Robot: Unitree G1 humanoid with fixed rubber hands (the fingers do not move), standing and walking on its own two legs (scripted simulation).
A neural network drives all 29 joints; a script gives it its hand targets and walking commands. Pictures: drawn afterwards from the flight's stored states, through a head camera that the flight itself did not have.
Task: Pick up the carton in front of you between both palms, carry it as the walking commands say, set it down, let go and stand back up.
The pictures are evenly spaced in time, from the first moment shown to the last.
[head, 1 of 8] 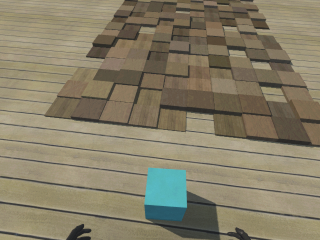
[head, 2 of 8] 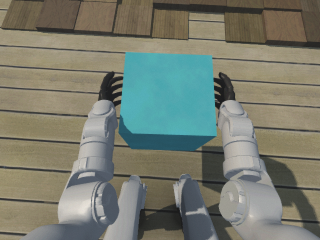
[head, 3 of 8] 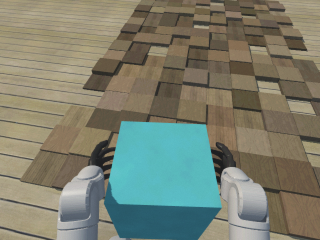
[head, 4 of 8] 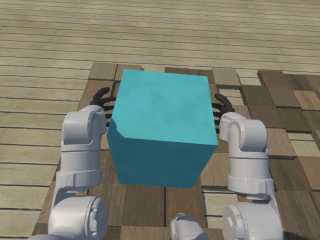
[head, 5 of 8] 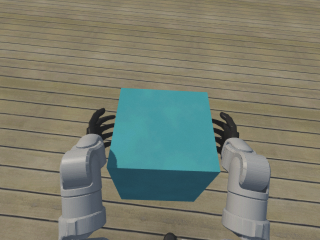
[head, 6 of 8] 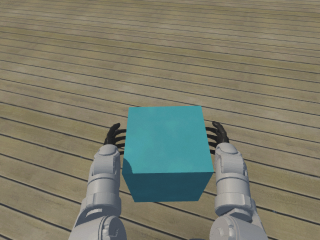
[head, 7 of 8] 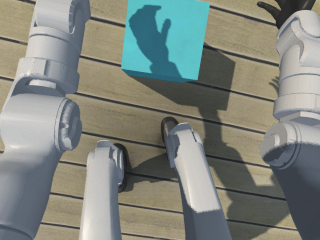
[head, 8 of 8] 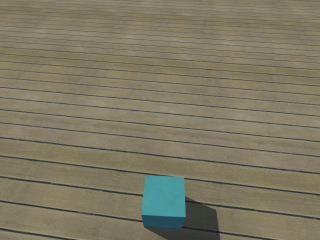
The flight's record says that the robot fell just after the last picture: no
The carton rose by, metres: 0.79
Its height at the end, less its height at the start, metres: +0.00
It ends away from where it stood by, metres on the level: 6.20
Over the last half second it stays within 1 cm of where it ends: yes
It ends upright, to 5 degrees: yes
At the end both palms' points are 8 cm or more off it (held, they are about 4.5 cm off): yes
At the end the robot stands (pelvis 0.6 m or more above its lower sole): yes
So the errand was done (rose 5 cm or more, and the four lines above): yes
